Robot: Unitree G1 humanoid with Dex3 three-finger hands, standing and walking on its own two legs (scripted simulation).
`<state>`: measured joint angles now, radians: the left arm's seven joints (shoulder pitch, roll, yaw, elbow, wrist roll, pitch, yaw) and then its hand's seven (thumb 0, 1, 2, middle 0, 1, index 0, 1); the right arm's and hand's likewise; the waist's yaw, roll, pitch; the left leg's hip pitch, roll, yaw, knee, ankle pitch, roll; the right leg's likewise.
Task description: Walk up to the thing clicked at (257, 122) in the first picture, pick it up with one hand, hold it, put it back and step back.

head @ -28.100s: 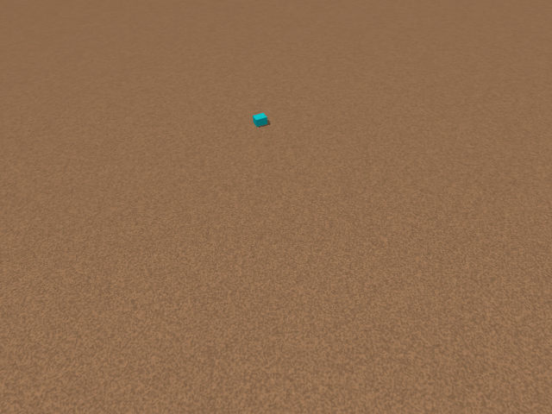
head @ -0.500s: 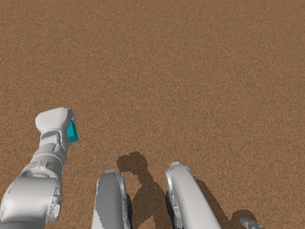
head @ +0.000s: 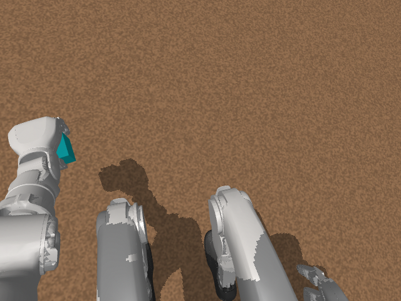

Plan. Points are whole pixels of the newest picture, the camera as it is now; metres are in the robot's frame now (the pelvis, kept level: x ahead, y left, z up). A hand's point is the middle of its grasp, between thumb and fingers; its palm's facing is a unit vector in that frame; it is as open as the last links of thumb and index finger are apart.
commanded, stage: crouch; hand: left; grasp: from above
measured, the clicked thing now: (51, 152) +0.44 +0.30 -0.20
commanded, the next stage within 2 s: lower in 0.54 s
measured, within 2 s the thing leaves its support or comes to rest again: neither
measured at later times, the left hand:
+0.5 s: hand (62, 152) +0.45 +0.29 -0.23, palm faces -0.40 -0.15 -0.90, open 8.4 cm
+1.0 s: hand (70, 157) +0.45 +0.29 -0.29, palm faces -0.42 -0.16 -0.90, open 8.4 cm
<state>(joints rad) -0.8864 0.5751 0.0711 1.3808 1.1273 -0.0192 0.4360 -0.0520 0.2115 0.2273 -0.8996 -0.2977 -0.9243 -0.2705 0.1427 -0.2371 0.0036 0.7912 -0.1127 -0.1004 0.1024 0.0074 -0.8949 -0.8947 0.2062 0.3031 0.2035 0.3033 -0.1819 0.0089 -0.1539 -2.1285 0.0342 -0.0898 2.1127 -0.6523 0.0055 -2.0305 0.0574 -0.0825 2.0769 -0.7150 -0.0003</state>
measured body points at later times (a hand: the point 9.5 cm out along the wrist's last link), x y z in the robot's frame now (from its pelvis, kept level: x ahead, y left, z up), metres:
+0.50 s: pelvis -0.01 +0.00 -0.06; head +0.23 +0.05 +0.32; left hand +0.46 +0.29 -0.18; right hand +0.03 -0.27 -0.18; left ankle +0.08 +0.12 -0.38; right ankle +0.08 -0.11 -0.38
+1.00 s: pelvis -0.01 +0.00 -0.10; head +0.24 +0.06 +0.27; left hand +0.47 +0.29 -0.24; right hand +0.03 -0.27 -0.20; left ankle +0.08 +0.12 -0.38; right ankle +0.08 -0.11 -0.38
